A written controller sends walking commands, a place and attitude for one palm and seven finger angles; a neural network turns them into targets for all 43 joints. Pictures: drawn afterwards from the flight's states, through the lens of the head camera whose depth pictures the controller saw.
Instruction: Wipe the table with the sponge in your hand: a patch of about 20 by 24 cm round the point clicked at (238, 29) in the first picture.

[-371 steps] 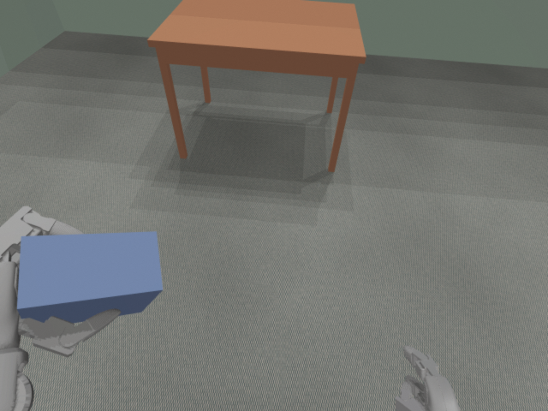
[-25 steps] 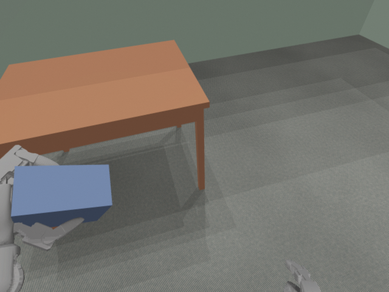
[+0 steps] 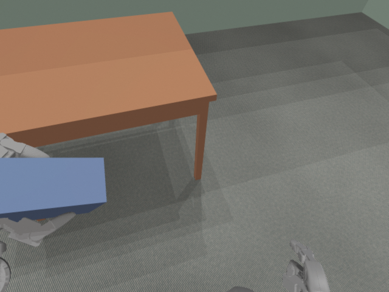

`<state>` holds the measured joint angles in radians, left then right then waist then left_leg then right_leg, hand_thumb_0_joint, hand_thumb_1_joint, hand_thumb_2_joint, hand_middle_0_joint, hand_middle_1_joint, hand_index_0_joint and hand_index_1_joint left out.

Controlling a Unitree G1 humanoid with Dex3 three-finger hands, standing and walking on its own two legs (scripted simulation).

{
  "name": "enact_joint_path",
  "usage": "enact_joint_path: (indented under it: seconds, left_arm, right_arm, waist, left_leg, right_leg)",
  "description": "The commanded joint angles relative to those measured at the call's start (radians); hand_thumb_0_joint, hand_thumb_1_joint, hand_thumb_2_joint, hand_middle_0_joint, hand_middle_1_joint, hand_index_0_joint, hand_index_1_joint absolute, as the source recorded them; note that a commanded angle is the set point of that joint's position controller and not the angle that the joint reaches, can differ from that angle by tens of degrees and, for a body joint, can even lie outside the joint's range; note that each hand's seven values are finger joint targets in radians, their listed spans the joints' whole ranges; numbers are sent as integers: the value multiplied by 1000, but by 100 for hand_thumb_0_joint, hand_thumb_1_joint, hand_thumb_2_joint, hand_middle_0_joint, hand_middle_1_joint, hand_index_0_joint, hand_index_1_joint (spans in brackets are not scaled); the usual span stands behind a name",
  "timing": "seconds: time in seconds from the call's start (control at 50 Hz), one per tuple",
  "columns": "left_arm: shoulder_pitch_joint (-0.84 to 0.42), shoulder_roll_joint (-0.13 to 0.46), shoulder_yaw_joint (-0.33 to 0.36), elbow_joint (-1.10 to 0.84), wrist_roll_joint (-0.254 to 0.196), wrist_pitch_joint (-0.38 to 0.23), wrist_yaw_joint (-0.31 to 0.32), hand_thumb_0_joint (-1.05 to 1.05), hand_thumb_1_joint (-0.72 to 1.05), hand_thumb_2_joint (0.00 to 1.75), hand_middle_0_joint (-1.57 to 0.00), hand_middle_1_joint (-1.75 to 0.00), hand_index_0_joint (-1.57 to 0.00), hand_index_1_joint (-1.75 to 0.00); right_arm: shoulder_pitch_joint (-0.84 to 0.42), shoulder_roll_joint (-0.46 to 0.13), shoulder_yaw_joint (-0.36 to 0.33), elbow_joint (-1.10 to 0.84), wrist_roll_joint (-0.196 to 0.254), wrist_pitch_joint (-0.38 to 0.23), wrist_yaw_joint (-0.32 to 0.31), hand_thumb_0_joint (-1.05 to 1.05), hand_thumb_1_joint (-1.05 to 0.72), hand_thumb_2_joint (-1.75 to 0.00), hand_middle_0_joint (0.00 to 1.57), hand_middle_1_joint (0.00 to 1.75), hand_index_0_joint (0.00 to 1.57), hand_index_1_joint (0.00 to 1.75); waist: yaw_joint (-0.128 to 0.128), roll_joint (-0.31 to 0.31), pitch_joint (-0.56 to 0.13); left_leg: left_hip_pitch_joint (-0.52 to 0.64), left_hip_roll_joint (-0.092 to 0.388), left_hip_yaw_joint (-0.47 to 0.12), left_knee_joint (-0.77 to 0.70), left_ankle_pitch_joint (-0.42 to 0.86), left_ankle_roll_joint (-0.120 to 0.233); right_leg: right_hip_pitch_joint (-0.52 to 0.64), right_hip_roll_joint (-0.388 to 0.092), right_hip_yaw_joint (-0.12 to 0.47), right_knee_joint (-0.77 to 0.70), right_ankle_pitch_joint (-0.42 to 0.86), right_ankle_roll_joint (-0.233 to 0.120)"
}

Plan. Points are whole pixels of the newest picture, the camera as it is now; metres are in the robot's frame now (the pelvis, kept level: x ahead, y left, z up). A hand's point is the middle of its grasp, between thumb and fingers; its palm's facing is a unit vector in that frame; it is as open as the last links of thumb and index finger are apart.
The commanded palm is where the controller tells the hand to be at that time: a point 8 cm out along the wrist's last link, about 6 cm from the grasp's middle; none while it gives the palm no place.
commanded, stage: take the last steps up to it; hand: left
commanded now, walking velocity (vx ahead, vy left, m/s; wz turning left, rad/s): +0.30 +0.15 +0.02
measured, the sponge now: (67, 189) +0.24 +0.21 +0.14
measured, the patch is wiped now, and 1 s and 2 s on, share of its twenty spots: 0.00 0.00 0.00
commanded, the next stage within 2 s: come to a stop and stand still in 1.46 s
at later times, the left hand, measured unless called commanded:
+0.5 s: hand (47, 129) +0.34 +0.27 +0.16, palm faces +0.35 -0.81 -0.47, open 11.0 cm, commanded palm +0.27 +0.33 +0.18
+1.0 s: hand (28, 86) +0.42 +0.34 +0.18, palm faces +0.42 -0.76 -0.50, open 11.0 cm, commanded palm +0.37 +0.38 +0.18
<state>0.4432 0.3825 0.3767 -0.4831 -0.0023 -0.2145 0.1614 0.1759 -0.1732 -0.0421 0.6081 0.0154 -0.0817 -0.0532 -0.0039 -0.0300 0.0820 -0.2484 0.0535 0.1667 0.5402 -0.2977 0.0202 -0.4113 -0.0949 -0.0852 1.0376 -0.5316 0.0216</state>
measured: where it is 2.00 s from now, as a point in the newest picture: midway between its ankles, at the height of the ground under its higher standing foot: (148, 270)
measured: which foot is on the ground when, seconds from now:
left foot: down 0.00-0.18, up 0.20-0.52, down 0.54-0.90, up 0.92-1.00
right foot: up 0.00-0.14, down 0.16-0.56, up 0.58-0.86, down 0.88-1.00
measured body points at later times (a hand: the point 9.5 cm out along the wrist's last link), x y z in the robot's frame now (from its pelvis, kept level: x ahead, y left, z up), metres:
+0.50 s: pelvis +0.12 +0.04 +0.01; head +0.18 +0.05 +0.45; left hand +0.31 +0.31 +0.19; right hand +0.29 -0.22 -0.09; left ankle +0.19 +0.21 -0.71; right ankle +0.09 -0.09 -0.73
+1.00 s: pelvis +0.22 +0.09 +0.00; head +0.24 +0.06 +0.45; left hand +0.39 +0.38 +0.21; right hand +0.37 -0.12 -0.12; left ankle +0.18 +0.21 -0.67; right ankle +0.23 +0.02 -0.73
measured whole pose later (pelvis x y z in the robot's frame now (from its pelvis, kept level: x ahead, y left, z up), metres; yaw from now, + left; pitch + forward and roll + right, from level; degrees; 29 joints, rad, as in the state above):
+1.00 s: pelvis +0.22 +0.09 +0.00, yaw +2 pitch +0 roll +2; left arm 0.46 0.37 0.36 -0.44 -0.02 -0.23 0.13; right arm 0.19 -0.19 0.00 0.68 0.01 -0.05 -0.05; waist 0.01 0.04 0.05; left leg -0.44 0.00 0.06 1.06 -0.42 -0.02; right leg -0.29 -0.08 -0.18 0.61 -0.32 -0.06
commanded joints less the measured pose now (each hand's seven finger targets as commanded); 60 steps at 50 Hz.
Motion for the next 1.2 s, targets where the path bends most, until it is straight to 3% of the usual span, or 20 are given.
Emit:
enact_joint_path:
  seconds: [0.0, 0.12, 0.14, 0.16, 0.18, 0.3, 0.42, 0.48, 0.5, 0.54, 0.56, 0.6, 0.66, 0.82, 0.84, 0.88, 0.9, 1.02, 1.12, 1.18]
  left_arm:
    - [14, 155, 97, -369, -19, -92, 15, 0, 10, 130, -120, -160, -120, -160]
    - [53, 162, 142, -191, -29, -63, 9, 0, 10, 130, -120, -160, -120, -160]
    - [40, 178, 148, -163, -17, -60, 6, 0, 10, 130, -120, -160, -120, -160]
    - [61, 177, 152, -102, -17, -53, -1, 0, 10, 130, -120, -160, -120, -160]
    - [16, 201, 183, -109, -36, -60, 1, 0, 10, 130, -120, -160, -120, -160]
    - [-17, 159, 120, -163, -18, -115, -18, 0, 10, 130, -120, -160, -120, -160]
    - [-31, 198, 130, -359, -10, -102, 23, 0, 10, 130, -120, -160, -120, -160]
    - [-8, 199, 155, -379, -13, -97, 36, 0, 10, 130, -120, -160, -120, -160]
    - [-11, 198, 162, -375, -14, -103, 36, 0, 10, 130, -120, -160, -120, -160]
    - [-4, 179, 154, -374, -14, -124, 37, 0, 10, 130, -120, -160, -120, -160]
    - [30, 189, 154, -277, -6, -122, 34, 0, 10, 130, -120, -160, -120, -160]
    - [4, 219, 194, -225, -26, -108, 17, 0, 10, 130, -120, -160, -120, -160]
    - [15, 173, 153, -329, -28, -119, 0, 0, 10, 130, -120, -160, -120, -160]
    - [30, 175, 133, -246, -31, -59, 4, 0, 10, 130, -120, -160, -120, -160]
    - [7, 173, 134, -227, -26, -55, 5, 0, 10, 130, -120, -160, -120, -160]
    - [-41, 223, 163, -176, -26, -54, 9, 0, 10, 130, -120, -160, -120, -160]
    - [-75, 212, 164, -141, -40, -54, 9, 0, 10, 130, -120, -160, -120, -160]
    - [-25, 155, 106, -114, -16, -99, -6, 0, 10, 130, -120, -160, -120, -160]
    - [19, 180, 120, -285, -19, -99, 21, 0, 10, 130, -120, -160, -120, -160]
    - [29, 189, 137, -334, -22, -88, 31, 0, 10, 130, -120, -160, -120, -160]
  right_arm:
    - [-37, -132, -27, -124, 1, -87, 8, 0, -90, -90, 20, 30, 20, 30]
    - [-44, -132, -15, -109, -5, -59, -4, 0, -90, -90, 20, 30, 20, 30]
    - [-37, -119, -18, -108, -3, -44, -4, 0, -90, -90, 20, 30, 20, 30]
    - [-54, -104, -14, -131, -9, -32, 1, 0, -90, -90, 20, 30, 20, 30]
    - [-85, -118, -11, -134, -12, -24, 8, 0, -90, -90, 20, 30, 20, 30]
    - [-89, -116, 1, -102, -17, 10, 22, 0, -90, -90, 20, 30, 20, 30]
    - [-76, -111, -21, -152, -24, -34, 11, 0, -90, -90, 20, 30, 20, 30]
    - [-38, -112, -35, -163, -20, -35, -6, 0, -90, -90, 20, 30, 20, 30]
    - [-22, -129, -47, -163, -15, -36, -13, 0, -90, -90, 20, 30, 20, 30]
    - [-13, -158, -62, -173, -7, -35, -8, 0, -90, -90, 20, 30, 20, 30]
    - [-9, -151, -57, -176, -5, -41, -1, 0, -90, -90, 20, 30, 20, 30]
    - [-24, -151, -51, -134, -3, -38, -4, 0, -90, -90, 20, 30, 20, 30]
    - [-34, -138, -41, -130, 6, -52, 11, 0, -90, -90, 20, 30, 20, 30]
    - [-37, -130, -3, -119, -3, -65, -11, 0, -90, -90, 20, 30, 20, 30]
    - [-38, -129, -3, -115, -4, -56, -14, 0, -90, -90, 20, 30, 20, 30]
    - [-55, -95, 6, -136, -11, -45, -13, 0, -90, -90, 20, 30, 20, 30]
    - [-59, -122, -3, -122, -12, -50, -8, 0, -90, -90, 20, 30, 20, 30]
    - [-74, -104, 15, -103, -17, -10, 2, 0, -90, -90, 20, 30, 20, 30]
    - [-77, -107, -10, -155, -22, -30, -1, 0, -90, -90, 20, 30, 20, 30]
    - [-52, -112, -20, -168, -22, -24, -8, 0, -90, -90, 20, 30, 20, 30]
  waist:
    - [6, 313, -159]
    - [19, 114, -213]
    - [16, -68, -249]
    - [15, -290, -237]
    - [21, -250, -201]
    - [-3, -95, -129]
    - [38, -128, -184]
    - [7, -50, -250]
    - [-7, 91, -275]
    - [-3, 443, -296]
    - [-8, 306, -220]
    - [-9, 261, -218]
    - [7, 277, -203]
    - [16, 152, -220]
    - [16, 95, -223]
    - [5, -263, -203]
    - [10, -246, -170]
    - [-1, -104, -142]
    - [34, -130, -204]
    - [7, -95, -241]
  left_leg:
    - [186, 209, -198, -211, 352, 164]
    - [12, 159, -95, 76, 319, 76]
    - [-125, 88, -28, 300, 188, 45]
    - [-394, -43, -30, 555, -188, -4]
    - [-476, -17, -162, 721, -239, -23]
    - [-411, 70, -160, 600, -17, -49]
    - [-150, 5, 3, 136, 24, -26]
    - [58, -39, 38, -79, 142, -27]
    - [178, -16, 5, -117, 167, -17]
    - [351, 307, -458, -175, 472, 155]
    - [271, 327, -507, -194, 495, 190]
    - [203, 327, -447, -189, 330, 234]
    - [126, 222, -246, -186, 320, 176]
    - [27, 189, -174, -97, 207, 97]
    - [-38, 160, -152, -18, 133, 73]
    - [-362, -47, -48, 387, -206, -13]
    - [-409, -27, -151, 568, -226, -35]
    - [-332, 17, -128, 465, -46, -45]
    - [-152, -29, -20, 115, -8, -27]
    - [15, -53, -8, -63, 117, -27]
  right_leg:
    - [-110, -3, -45, -124, 106, 4]
    - [311, 41, -100, -587, 325, -18]
    - [442, -102, 94, -631, 397, -75]
    - [547, -327, 509, -691, 551, -185]
    - [515, -429, 602, -742, 534, -222]
    - [311, -261, 106, -712, 661, -146]
    - [335, -243, 62, -648, 733, -141]
    - [326, -172, -6, -484, 620, -89]
    - [244, -134, -18, -333, 559, -62]
    - [-104, 45, -47, 104, -149, -4]
    - [-154, 50, 6, 195, -148, -19]
    - [-215, -22, 38, 200, -68, 3]
    - [-150, -15, -19, 45, 63, 11]
    - [188, 43, -91, -502, 205, 8]
    - [271, 9, -47, -591, 278, -10]
    - [446, -340, 515, -724, 501, -178]
    - [400, -414, 560, -755, 525, -218]
    - [334, -235, 94, -665, 853, -131]
    - [379, -220, 86, -628, 843, -138]
    - [325, -182, 63, -553, 647, -98]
